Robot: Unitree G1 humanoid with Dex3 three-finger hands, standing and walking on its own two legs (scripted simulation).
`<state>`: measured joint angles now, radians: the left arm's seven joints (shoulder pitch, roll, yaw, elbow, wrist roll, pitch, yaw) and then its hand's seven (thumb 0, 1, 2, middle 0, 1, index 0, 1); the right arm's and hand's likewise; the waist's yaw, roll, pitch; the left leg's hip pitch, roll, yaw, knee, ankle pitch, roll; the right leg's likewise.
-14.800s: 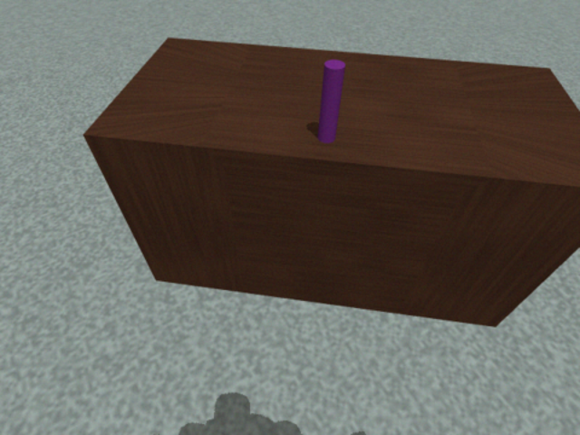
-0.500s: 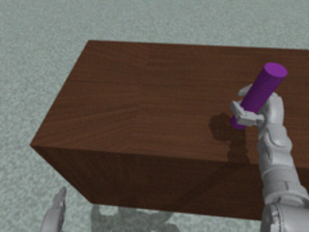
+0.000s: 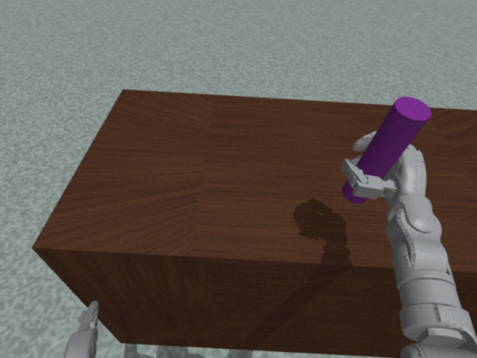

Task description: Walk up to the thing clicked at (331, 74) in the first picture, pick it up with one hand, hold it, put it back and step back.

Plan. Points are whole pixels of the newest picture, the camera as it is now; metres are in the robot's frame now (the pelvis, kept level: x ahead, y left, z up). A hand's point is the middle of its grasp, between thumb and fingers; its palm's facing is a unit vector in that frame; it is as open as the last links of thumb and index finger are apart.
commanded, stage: lift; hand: right
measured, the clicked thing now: (378, 158) +0.39 -0.19 +0.18
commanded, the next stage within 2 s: hold in 0.90 s
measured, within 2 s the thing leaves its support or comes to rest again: neither
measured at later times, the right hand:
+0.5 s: hand (371, 165) +0.35 -0.17 +0.19, palm faces +0.13 +0.99 -0.02, open 6.1 cm
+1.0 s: hand (383, 157) +0.35 -0.17 +0.21, palm faces +0.13 +0.99 -0.03, open 6.1 cm
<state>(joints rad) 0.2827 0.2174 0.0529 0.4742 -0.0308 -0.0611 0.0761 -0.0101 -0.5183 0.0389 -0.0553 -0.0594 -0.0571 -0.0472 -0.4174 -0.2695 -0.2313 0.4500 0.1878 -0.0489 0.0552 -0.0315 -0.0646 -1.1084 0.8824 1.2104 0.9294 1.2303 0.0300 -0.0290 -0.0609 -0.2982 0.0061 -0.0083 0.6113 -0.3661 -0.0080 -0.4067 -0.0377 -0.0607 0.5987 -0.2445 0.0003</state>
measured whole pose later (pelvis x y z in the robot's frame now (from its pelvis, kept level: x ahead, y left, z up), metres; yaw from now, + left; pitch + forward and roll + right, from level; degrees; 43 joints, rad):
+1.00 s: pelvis +0.00 +0.01 +0.01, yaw -1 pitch -2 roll -1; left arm 0.22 0.23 0.08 0.63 -0.04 -0.11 0.06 -0.01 -0.53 0.05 -0.05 -0.05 -0.05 -0.05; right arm -0.33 -0.26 -0.25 0.02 0.22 0.37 0.05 -0.03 -0.05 -1.13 0.88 1.23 0.93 1.25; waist 0.00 -0.06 -0.03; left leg -0.14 0.01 0.02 0.48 -0.32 0.00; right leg -0.24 -0.02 -0.04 0.45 -0.18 0.01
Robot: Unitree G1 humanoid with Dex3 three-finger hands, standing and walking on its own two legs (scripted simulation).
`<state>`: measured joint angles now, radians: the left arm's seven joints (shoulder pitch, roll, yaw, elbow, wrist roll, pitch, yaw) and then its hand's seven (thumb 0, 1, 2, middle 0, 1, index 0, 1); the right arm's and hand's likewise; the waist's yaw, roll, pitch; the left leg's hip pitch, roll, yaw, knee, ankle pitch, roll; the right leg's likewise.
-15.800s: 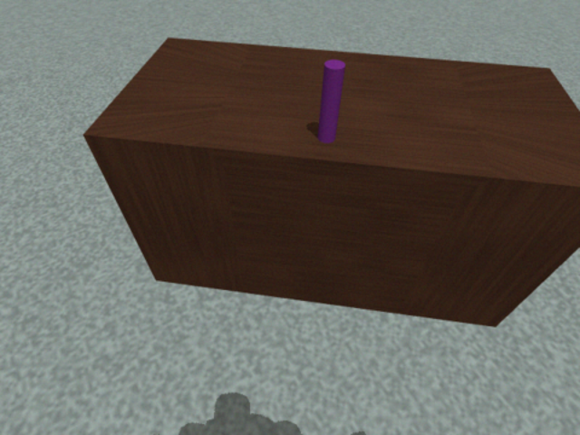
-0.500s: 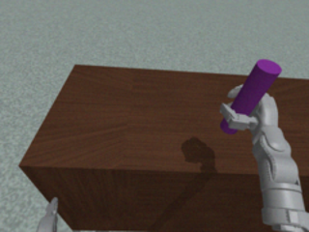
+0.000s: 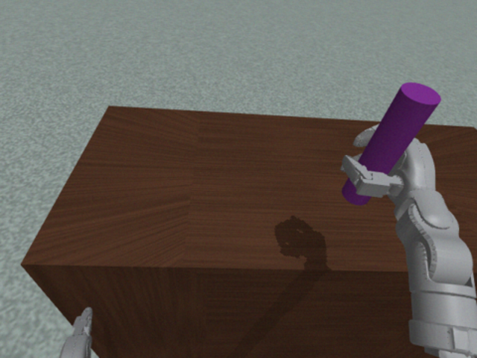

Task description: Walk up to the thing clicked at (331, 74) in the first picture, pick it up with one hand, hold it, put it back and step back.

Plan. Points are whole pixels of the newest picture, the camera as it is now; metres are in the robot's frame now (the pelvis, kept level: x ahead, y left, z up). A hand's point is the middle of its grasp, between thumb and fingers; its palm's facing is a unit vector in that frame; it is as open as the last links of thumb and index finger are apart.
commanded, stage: hold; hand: right
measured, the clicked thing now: (382, 152) +0.35 -0.19 +0.23
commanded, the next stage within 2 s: none
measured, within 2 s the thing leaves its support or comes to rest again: neither
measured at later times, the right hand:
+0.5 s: hand (371, 163) +0.33 -0.17 +0.22, palm faces +0.10 +0.99 -0.03, open 6.1 cm
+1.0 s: hand (376, 165) +0.32 -0.17 +0.23, palm faces +0.11 +0.99 -0.04, open 6.1 cm
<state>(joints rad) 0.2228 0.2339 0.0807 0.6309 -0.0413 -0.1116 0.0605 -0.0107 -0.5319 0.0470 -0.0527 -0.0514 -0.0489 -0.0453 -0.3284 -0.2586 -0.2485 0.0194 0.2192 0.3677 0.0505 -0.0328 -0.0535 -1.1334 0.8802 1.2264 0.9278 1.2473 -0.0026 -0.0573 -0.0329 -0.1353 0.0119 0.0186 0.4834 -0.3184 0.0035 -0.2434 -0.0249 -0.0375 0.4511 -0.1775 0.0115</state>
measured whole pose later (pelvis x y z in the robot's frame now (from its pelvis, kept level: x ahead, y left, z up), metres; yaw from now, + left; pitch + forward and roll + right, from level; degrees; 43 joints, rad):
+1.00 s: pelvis -0.01 +0.00 +0.00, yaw +0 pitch -3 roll -1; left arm 0.21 0.24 0.09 0.67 -0.05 -0.15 0.05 -0.01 -0.53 0.05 -0.06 -0.05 -0.05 -0.05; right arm -0.30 -0.27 -0.27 -0.15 0.25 0.52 0.05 -0.03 -0.05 -1.14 0.88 1.22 0.93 1.24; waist -0.01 -0.08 -0.04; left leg -0.13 0.01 0.03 0.49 -0.32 0.01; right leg -0.24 -0.03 -0.03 0.46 -0.17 0.02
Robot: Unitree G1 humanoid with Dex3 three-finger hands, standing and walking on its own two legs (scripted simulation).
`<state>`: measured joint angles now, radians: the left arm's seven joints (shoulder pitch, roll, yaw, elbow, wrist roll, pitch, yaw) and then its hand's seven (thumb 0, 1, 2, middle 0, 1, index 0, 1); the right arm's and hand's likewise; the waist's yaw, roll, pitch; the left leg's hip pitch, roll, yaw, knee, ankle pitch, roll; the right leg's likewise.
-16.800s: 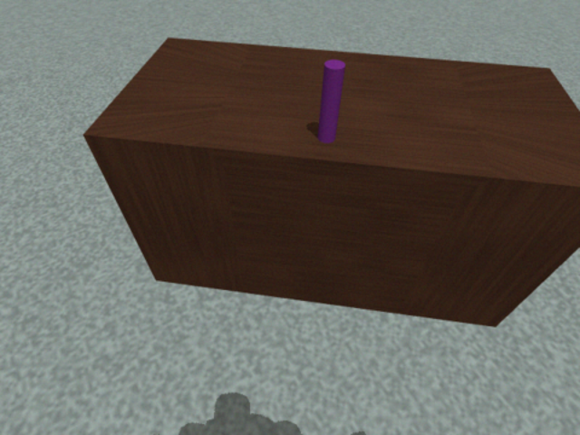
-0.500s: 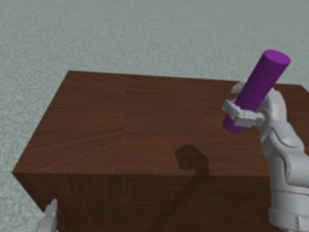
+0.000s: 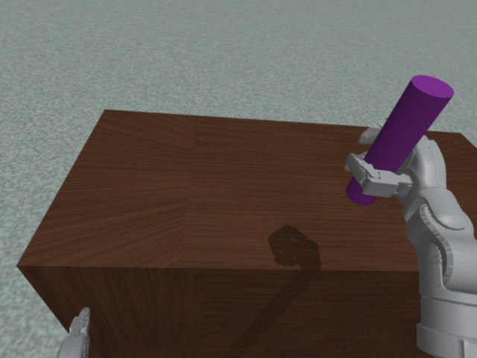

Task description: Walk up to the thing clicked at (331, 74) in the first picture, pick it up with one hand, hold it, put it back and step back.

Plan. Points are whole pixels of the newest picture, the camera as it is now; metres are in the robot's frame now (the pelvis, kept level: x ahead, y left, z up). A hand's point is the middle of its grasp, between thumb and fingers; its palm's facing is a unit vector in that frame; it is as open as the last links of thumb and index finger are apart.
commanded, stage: hold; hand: right
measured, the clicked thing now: (389, 150) +0.33 -0.18 +0.26
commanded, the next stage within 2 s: crouch in 1.60 s
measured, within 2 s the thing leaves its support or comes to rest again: neither
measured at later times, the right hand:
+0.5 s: hand (367, 166) +0.33 -0.17 +0.23, palm faces +0.09 +1.00 -0.03, open 6.1 cm
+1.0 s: hand (365, 169) +0.33 -0.16 +0.22, palm faces +0.10 +0.99 -0.02, open 6.2 cm
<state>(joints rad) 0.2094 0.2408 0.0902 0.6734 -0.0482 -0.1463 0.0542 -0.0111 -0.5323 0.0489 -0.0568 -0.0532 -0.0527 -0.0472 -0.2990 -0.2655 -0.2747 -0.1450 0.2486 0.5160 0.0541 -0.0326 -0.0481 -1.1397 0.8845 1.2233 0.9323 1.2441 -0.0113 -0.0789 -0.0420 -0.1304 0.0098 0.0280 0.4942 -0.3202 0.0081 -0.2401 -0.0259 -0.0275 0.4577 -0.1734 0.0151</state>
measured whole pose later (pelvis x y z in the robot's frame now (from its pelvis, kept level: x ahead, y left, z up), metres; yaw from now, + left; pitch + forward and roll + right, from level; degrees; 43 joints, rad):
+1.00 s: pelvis +0.00 +0.00 +0.00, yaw +0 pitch -3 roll -1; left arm 0.22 0.24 0.09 0.65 -0.05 -0.15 0.06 -0.01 -0.54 0.05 -0.06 -0.05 -0.05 -0.05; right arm -0.28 -0.24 -0.25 -0.17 0.24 0.53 0.02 -0.03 -0.04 -1.15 0.88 1.23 0.93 1.25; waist 0.00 -0.07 -0.04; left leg -0.13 0.01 0.03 0.50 -0.32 0.01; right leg -0.24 -0.03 -0.03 0.46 -0.17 0.01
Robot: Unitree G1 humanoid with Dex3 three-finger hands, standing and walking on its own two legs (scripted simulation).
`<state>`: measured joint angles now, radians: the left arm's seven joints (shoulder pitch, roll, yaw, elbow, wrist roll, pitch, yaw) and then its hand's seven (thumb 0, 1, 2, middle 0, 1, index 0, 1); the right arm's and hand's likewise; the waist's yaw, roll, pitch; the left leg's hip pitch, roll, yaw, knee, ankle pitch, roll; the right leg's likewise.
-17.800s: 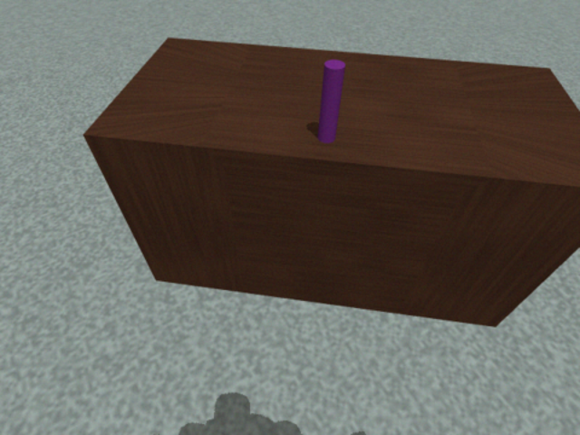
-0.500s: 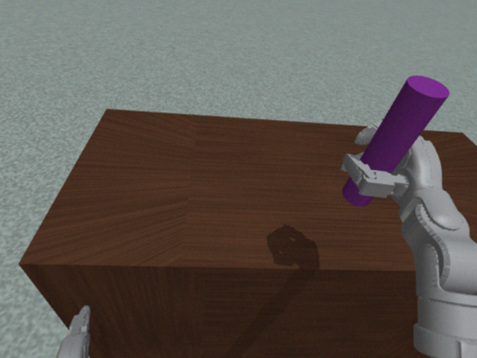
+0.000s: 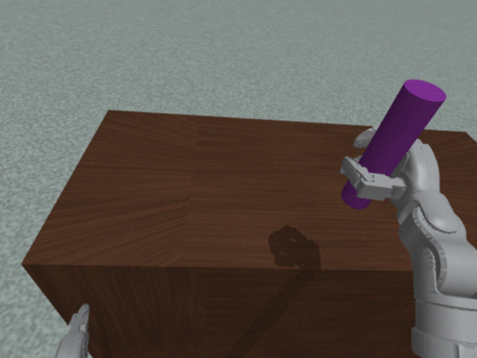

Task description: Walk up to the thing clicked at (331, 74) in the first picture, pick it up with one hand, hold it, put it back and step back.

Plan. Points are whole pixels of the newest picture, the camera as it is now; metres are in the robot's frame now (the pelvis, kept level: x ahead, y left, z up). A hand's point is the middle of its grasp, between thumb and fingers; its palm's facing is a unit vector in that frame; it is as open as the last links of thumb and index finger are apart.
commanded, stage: hold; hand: right
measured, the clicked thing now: (383, 153) +0.33 -0.18 +0.25
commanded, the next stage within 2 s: crouch in 0.60 s
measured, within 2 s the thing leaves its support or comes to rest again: neither
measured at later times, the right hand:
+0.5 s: hand (367, 164) +0.33 -0.16 +0.23, palm faces +0.09 +1.00 -0.03, open 6.2 cm
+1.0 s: hand (358, 172) +0.34 -0.17 +0.20, palm faces +0.11 +0.99 -0.01, open 6.2 cm
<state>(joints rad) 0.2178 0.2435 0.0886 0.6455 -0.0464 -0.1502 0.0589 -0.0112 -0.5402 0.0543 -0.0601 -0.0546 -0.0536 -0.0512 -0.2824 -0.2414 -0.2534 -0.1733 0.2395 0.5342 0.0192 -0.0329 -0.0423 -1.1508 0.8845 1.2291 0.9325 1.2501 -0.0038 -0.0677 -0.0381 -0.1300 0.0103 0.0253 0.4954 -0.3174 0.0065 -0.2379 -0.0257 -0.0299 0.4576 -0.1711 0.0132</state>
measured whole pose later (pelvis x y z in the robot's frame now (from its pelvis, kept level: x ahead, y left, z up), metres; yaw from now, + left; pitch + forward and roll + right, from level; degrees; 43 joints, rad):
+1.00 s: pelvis +0.00 +0.00 +0.00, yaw +0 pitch -3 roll -1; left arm 0.21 0.24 0.08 0.65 -0.05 -0.16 0.06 -0.01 -0.55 0.07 -0.05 -0.05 -0.04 -0.05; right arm -0.31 -0.25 -0.26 -0.04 0.23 0.51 0.03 -0.03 -0.03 -1.17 0.89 1.24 0.94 1.26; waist 0.00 -0.06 -0.04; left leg -0.13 0.01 0.03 0.49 -0.32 0.01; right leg -0.24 -0.03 -0.03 0.45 -0.17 0.02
